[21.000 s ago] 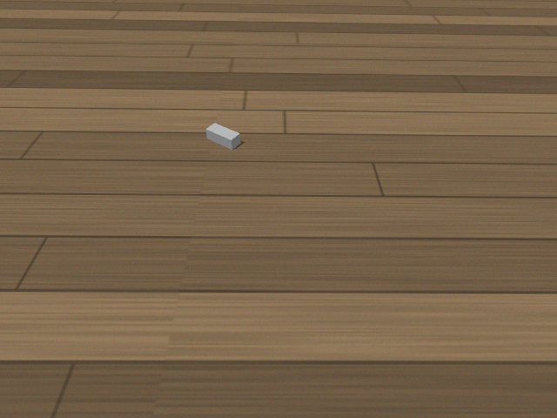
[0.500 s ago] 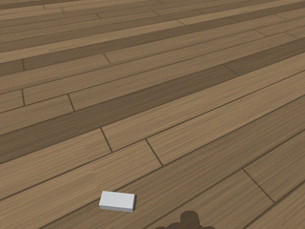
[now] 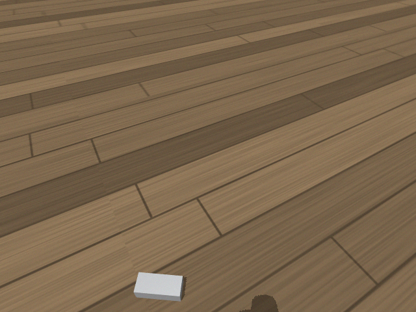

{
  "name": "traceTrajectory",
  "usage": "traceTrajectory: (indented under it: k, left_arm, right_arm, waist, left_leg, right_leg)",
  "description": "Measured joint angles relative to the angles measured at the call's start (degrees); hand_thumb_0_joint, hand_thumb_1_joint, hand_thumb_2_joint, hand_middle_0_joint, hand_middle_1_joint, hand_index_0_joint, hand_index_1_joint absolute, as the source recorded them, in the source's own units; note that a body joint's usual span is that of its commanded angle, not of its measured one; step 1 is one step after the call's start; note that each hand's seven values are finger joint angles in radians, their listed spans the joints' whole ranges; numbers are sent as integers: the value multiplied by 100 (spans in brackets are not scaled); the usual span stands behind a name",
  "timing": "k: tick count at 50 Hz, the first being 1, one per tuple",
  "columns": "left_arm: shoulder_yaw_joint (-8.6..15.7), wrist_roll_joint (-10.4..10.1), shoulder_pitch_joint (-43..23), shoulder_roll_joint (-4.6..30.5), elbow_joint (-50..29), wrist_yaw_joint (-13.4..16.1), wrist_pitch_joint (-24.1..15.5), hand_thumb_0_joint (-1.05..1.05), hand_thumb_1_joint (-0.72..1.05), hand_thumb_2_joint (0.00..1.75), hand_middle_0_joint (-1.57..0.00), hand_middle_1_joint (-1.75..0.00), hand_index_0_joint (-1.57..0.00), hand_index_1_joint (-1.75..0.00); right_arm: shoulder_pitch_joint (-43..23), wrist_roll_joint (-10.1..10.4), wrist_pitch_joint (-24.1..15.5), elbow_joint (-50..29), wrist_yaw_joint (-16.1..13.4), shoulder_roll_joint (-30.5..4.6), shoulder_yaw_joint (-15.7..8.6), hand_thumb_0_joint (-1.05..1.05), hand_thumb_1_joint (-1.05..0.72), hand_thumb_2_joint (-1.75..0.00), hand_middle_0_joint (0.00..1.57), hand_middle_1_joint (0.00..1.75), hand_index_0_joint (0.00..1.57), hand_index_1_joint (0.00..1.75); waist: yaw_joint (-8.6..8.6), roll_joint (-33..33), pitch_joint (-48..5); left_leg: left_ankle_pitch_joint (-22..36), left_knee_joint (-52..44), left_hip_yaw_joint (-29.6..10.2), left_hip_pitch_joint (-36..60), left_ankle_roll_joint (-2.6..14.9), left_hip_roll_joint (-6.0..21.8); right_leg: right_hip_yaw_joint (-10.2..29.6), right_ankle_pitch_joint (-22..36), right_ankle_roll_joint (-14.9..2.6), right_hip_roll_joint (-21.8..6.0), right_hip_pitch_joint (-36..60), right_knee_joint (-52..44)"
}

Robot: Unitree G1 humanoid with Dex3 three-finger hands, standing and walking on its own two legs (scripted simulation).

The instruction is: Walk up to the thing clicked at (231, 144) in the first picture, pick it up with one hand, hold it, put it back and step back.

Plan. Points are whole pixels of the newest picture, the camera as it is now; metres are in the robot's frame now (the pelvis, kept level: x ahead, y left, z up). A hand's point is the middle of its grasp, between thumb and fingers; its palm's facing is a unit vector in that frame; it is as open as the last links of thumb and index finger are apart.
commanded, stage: walk up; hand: left
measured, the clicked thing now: (159, 286) +0.44 +0.21 -0.74
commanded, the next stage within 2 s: stand in 2.00 s
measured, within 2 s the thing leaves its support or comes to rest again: neither
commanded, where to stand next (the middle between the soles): +0.07 +0.01 m, yaw -3 degrees
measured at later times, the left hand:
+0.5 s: hand out of the picture +0.14 +0.25 -0.17, palm faces +0.02 -0.93 -0.37, open 7.4 cm
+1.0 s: hand out of the picture +0.00 +0.28 -0.14, palm faces -0.01 -0.86 -0.51, open 7.4 cm
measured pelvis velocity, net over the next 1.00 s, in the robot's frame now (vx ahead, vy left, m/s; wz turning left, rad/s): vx -0.02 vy -0.01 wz -0.04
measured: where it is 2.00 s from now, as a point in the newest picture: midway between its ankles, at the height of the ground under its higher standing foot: outside the picture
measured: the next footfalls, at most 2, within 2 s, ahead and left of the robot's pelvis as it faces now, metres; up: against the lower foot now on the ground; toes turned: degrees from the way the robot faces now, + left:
left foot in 0.50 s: +0.18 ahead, +0.11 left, +0.00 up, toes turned +1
right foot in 0.82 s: +0.00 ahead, -0.12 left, +0.00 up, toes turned -2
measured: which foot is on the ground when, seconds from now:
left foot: down 0.00-0.12, up 0.14-0.48, down 0.50-0.84, up 0.86-1.00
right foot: down 0.00-0.52, up 0.54-0.80, down 0.82-1.00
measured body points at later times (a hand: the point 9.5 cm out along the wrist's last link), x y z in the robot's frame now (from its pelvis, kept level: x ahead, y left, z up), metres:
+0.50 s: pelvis +0.06 -0.01 -0.02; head +0.12 -0.01 +0.42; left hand +0.14 +0.30 -0.15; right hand +0.15 -0.32 -0.16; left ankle +0.14 +0.11 -0.75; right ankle +0.04 -0.12 -0.74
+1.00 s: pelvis -0.02 -0.01 -0.01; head +0.00 -0.05 +0.43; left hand +0.00 +0.33 -0.10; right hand +0.08 -0.32 -0.16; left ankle +0.02 +0.16 -0.67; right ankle -0.04 -0.12 -0.75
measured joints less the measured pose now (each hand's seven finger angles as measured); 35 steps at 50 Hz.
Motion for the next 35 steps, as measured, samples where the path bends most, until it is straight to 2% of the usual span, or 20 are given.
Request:
traceTrajectory:
  k: [1,2,5,7,9,11,13,18,22,25,26,27,30,33,35]
  left_arm:
    - [21,10,52,34,-45,-5,1,1,90,89,-20,-30,-21,-30]
    - [40,13,79,81,-83,-2,-12,1,90,89,-20,-30,-21,-30]
    - [111,11,148,147,-129,35,-84,1,90,89,-20,-30,-21,-30]
    - [139,33,238,74,-181,79,-171,1,90,89,-20,-30,-20,-30]
    - [140,40,354,37,-282,96,-227,1,90,89,-20,-30,-21,-30]
    - [116,-11,459,-21,-390,127,-263,1,90,89,-20,-30,-21,-30]
    - [70,-62,550,-76,-458,176,-302,1,90,89,-20,-30,-21,-30]
    - [-32,-145,490,-151,-548,309,-173,1,90,89,-20,-31,-21,-30]
    - [-39,-205,200,-124,-849,340,101,1,90,89,-20,-31,-21,-30]
    - [-51,-264,-34,-40,-1028,340,218,1,90,89,-20,-31,-21,-30]
    - [-35,-298,-173,9,-1063,352,254,1,90,89,-20,-31,-21,-30]
    - [-17,-342,-297,43,-1117,373,282,1,90,89,-20,-30,-21,-30]
    - [-15,-389,-548,47,-1249,439,348,1,90,89,-20,-30,-21,-30]
    - [-13,-391,-568,39,-1323,415,355,1,90,89,-20,-30,-21,-30]
    - [3,-391,-494,48,-1344,409,342,0,90,89,-20,-30,-21,-30]
  right_arm:
    - [77,-9,-14,-45,1,-25,-27,0,-90,-90,21,30,21,30]
    - [135,-12,-27,-77,-7,-40,-53,0,-90,-90,21,30,21,30]
    - [296,10,24,-126,-15,-99,-99,0,-90,-90,21,30,21,30]
    - [401,40,140,-113,-50,-170,-103,0,-90,-90,21,30,21,30]
    - [436,26,226,-108,-98,-170,-96,0,-90,-90,21,30,21,30]
    - [429,24,213,-170,-107,-210,-97,0,-90,-90,21,30,21,30]
    - [375,32,201,-251,-101,-268,-105,0,-90,-90,20,30,21,30]
    - [56,144,267,-400,-151,-295,-79,0,-90,-90,20,30,21,30]
    - [-167,169,312,-497,-209,-162,-22,0,-90,-90,20,30,20,30]
    - [-238,135,300,-560,-216,-61,-22,0,-90,-90,20,30,21,30]
    - [-308,119,312,-578,-220,16,-32,0,-90,-90,20,30,21,30]
    - [-383,105,325,-631,-214,76,-29,0,-90,-90,20,30,21,30]
    - [-593,103,342,-859,-207,124,-39,0,-90,-90,21,30,21,30]
    - [-770,60,425,-1105,-238,94,-59,0,-90,-90,21,30,21,30]
    - [-875,13,468,-1275,-231,61,-84,0,-90,-90,21,30,21,30]
  waist:
    - [-33,23,38]
    - [-52,8,115]
    - [-78,30,320]
    - [-113,216,327]
    - [-35,170,327]
    - [22,169,410]
    - [27,231,500]
    - [24,344,744]
    - [17,231,932]
    - [-30,100,966]
    - [-7,-56,1050]
    - [31,-173,1138]
    - [-28,-163,1295]
    - [-60,-84,1248]
    - [-76,-40,1200]
  left_leg:
    - [345,-41,-14,12,-5,39]
    - [481,11,-18,13,-92,53]
    - [99,401,-45,30,-304,140]
    - [-334,1104,-211,-219,-140,236]
    - [-758,2022,-246,-628,-49,39]
    - [-789,2688,-253,-1031,-7,-84]
    - [-593,2896,-315,-1364,2,-80]
    - [87,2316,-422,-1733,-102,70]
    - [424,1666,-103,-1684,-112,72]
    - [1044,1052,60,-1433,-83,-12]
    - [978,1099,118,-1447,-86,-95]
    - [934,1133,178,-1468,-75,-133]
    - [1000,1120,135,-1582,-15,-60]
    - [1177,990,173,-1727,10,23]
    - [1257,987,230,-1845,8,46]
  right_leg:
    - [-23,55,-5,31,-44,112]
    - [-26,128,-13,30,-58,116]
    - [-72,922,-56,90,95,-93]
    - [-214,869,-113,235,228,-157]
    - [-169,772,-166,197,309,-210]
    - [-126,811,-181,157,486,-413]
    - [-121,877,-155,159,666,-632]
    - [-84,782,-113,184,775,-604]
    - [-118,441,-55,104,530,-32]
    - [-191,34,27,38,229,654]
    - [-124,-31,42,-54,103,923]
    - [51,-71,41,-43,-67,1260]
    - [419,-1052,12,327,-578,2591]
    - [567,-1124,13,454,-863,3339]
    - [590,-1019,75,393,-813,3269]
